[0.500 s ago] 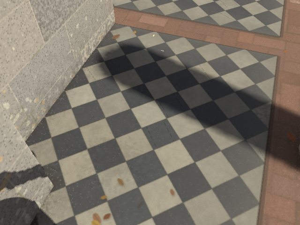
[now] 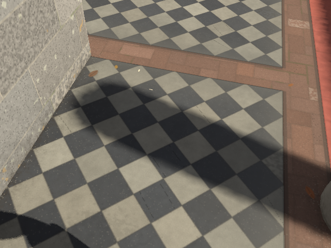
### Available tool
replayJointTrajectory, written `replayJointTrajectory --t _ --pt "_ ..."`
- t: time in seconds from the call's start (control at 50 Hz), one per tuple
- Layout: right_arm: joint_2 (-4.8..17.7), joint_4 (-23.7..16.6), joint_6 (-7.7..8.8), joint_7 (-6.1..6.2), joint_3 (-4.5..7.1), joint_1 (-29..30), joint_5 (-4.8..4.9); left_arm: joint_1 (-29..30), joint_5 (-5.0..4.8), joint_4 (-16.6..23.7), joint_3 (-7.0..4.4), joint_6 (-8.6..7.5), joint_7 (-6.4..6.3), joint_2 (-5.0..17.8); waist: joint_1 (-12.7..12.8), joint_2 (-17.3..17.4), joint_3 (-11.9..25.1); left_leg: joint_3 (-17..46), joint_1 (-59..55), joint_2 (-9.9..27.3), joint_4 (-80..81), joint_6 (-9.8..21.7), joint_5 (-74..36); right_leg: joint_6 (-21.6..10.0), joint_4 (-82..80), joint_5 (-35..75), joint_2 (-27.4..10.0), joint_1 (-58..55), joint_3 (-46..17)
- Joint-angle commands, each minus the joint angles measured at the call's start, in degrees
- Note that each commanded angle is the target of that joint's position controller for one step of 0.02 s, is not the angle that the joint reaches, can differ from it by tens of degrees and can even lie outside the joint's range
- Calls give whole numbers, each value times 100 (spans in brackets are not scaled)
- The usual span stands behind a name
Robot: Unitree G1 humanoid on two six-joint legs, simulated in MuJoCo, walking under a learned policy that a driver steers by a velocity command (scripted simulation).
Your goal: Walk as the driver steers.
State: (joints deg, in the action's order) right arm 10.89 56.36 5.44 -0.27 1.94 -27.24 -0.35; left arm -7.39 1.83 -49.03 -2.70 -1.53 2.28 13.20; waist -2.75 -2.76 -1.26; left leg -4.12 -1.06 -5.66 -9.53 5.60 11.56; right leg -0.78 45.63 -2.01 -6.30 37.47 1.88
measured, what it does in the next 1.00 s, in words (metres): walks ahead: right foot, then left foot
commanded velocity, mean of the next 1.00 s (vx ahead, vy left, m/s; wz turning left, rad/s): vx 0.29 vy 0.00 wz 0.00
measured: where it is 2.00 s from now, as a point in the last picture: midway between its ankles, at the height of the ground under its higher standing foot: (185, 241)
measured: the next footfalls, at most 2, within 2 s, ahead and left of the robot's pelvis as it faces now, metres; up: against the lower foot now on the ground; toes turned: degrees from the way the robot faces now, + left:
right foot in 0.20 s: +0.28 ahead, -0.11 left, +0.00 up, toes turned -4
left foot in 0.64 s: +0.27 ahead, +0.08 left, +0.00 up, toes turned +0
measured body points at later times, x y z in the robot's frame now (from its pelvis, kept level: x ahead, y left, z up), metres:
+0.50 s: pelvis +0.20 -0.05 +0.00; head +0.23 -0.06 +0.45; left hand +0.21 +0.19 -0.15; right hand +0.26 -0.28 -0.16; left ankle +0.24 +0.10 -0.71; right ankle +0.24 -0.10 -0.75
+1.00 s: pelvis +0.30 -0.07 -0.01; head +0.31 -0.08 +0.44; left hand +0.41 +0.19 -0.13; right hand +0.23 -0.31 -0.17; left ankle +0.23 +0.08 -0.74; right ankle +0.33 -0.15 -0.75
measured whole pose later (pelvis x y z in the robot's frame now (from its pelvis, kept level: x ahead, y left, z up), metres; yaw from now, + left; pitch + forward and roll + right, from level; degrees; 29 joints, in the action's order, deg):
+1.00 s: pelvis +0.30 -0.07 -0.01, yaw +0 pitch +0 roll +1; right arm 11.3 64.3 3.2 0.7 3.5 -24.8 -0.7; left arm -11.3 1.3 -53.8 -3.1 -3.9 0.8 12.4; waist -1.6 1.2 0.2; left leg -0.2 7.2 1.2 -28.3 1.2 20.5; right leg -3.3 28.5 -13.0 -0.3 16.4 4.6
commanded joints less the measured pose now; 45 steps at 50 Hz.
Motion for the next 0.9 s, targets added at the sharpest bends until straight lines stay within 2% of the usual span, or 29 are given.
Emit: replayJointTrajectory --t 0.02,0.08,0.12,0.16,0.18,0.2,0.22,0.24,0.26,0.28,0.3,0.32,0.34,0.38,0.42,0.46,0.5,0.56,0.6,0.62,0.64,0.66,0.68,0.7,0.72,0.74,0.8,0.84,0.9 --pt "745 -123 76 31 119 -273 -26 709 -28 493 37 -70 -4 151 3 568 -420 746 -14 1608 230 511 -2448 -67 -581 290 180 170 197" --pt "743 38 46 81 106 -474 -76 1051 -38 631 43 -109 -21 210 -56 631 -504 739 -494 1766 4 557 -2804 -247 -962 12 285 139 241" --pt "802 101 29 118 118 -406 -100 1011 -40 654 28 -150 -41 250 51 645 -496 692 -696 1849 -293 527 -3459 -417 -1217 -390 416 -158 306" --pt "850 150 8 148 122 -235 -111 149 -13 353 -25 -236 -129 301 417 694 -105 522 -644 1697 -1374 325 -5287 -603 -1534 -610 828 -1341 461" --pt "860 160 -9 149 117 -124 -54 -779 35 17 -77 -321 -187 376 804 574 358 356 -374 1456 -2421 165 -5266 -720 -2013 84 909 -2456 481" --pt "740 38 21 156 65 -109 50 -1655 174 -219 -168 -398 -252 713 1057 366 1002 264 761 1199 -3755 22 -3530 -919 -1794 1355 63 -4054 -242" --pt "107 26 -7 149 -65 -965 339 -2023 237 -259 -313 -386 -247 1330 799 -973 1975 -89 2644 156 -6167 -278 1190 -1996 -1660 3712 -1960 -5851 -2643" --pt "700 166 -62 207 121 -871 164 -1952 -148 -273 -315 -305 -195 1162 755 -272 2223 766 2743 70 -6819 -270 1968 -2176 -1945 4705 -1931 -5425 -3037" --pt "629 17 -76 209 127 -361 88 -1256 -199 -203 -212 -308 -190 885 499 -127 1373 931 2948 337 -6727 -281 1639 -1995 -2117 4700 -1692 -4651 -2157" --pt "495 -39 -74 194 93 11 0 -861 -168 -176 -96 -325 -192 459 417 57 700 846 3071 532 -6341 -302 1397 -1743 -2415 4321 -1394 -3961 -1634" --pt "471 -43 -135 167 116 187 -72 -728 -164 -211 -25 -339 -224 237 308 66 363 808 2938 677 -5974 -327 1224 -1489 -2666 3946 -1102 -3458 -1251" --pt "406 -21 -227 126 114 117 -145 -668 -175 -283 32 -336 -262 97 146 -17 271 761 2626 733 -5641 -378 1094 -1332 -2849 3752 -873 -3038 -945" --pt "283 53 -314 95 104 8 -164 -718 -144 -345 65 -353 -277 78 62 -10 338 706 2261 692 -5424 -409 958 -1260 -2899 3872 -799 -2781 -750" --pt "111 134 -430 77 72 -97 -132 -777 -109 -446 70 -409 -275 242 -105 -8 470 577 1861 631 -4976 -481 801 -1262 -2924 4207 -676 -2478 -434" --pt "87 133 -502 109 42 134 -124 -735 -75 -493 92 -421 -263 338 -142 -124 457 486 1742 659 -4241 -492 624 -1177 -2931 3975 -546 -2323 -213" --pt "140 109 -555 151 16 498 -109 -856 -68 -576 114 -375 -265 362 -17 -316 438 400 1638 675 -3623 -483 423 -1081 -2960 3279 -468 -2290 -185" --pt "218 127 -609 178 3 740 -89 -1018 -60 -658 117 -292 -275 396 105 -373 427 356 1509 696 -3283 -483 346 -1064 -3076 2019 -494 -2233 -335" --pt "248 160 -621 207 -30 1049 -85 -1102 -48 -732 133 -151 -314 360 227 -269 123 334 1349 727 -2698 -451 498 -1086 -3233 -150 -567 -2011 -713" --pt "193 277 -552 221 -68 915 -121 -1112 -110 -765 113 -77 -336 413 157 -134 -4 189 939 640 -1901 -364 382 -966 -3181 -1570 -480 -1840 -898" --pt "273 320 -489 223 -57 830 -166 -1247 -129 -792 80 -42 -330 455 187 -67 -86 250 830 668 -1742 -287 650 -894 -3180 -2543 -416 -1746 -1070" --pt "341 366 -418 221 -48 652 -204 -1280 -136 -776 63 -13 -317 410 180 66 -188 486 761 862 -1632 -160 1103 -853 -3028 -3243 -328 -1578 -1146" --pt "529 385 -387 205 -8 699 -128 -1365 -202 -724 96 12 -281 208 310 596 -493 1045 1036 1059 -1215 49 2098 -728 -2908 -3644 70 -1233 -842" --pt "587 445 -367 183 35 493 -19 -1106 -199 -624 91 8 -254 232 151 1031 -826 1691 1237 1342 -595 274 2904 -578 -2290 -3439 462 -974 -383" --pt "690 571 -342 172 92 140 14 -833 -135 -510 83 -24 -215 154 -5 1533 -890 2497 1053 1876 71 535 3279 -439 -1312 -2735 805 -741 125" --pt "750 617 -339 176 142 65 -35 -722 -50 -460 73 -55 -192 108 -56 1682 -945 2994 903 2285 392 741 3089 -405 -693 -2269 876 -553 287" --pt "734 585 -325 184 162 95 -89 -576 -21 -400 10 -78 -167 261 -46 1433 -875 3082 851 2426 508 839 2789 -408 -175 -2300 709 -353 83" --pt "632 509 -220 176 179 417 -53 -610 -5 -403 -46 -178 -78 193 246 878 -441 2329 612 2091 353 675 1571 -324 81 -1975 492 -499 -65" --pt "607 507 -159 179 191 484 -36 -458 -23 -350 -36 -196 -53 75 258 942 -337 1804 784 1817 269 548 1087 -234 -312 -1749 529 -912 95" --pt "719 556 -139 152 243 403 -65 -287 -63 -237 -23 -166 -68 13 222 1047 -346 1510 1181 1752 89 547 1025 -208 -1071 -1737 611 -1631 325"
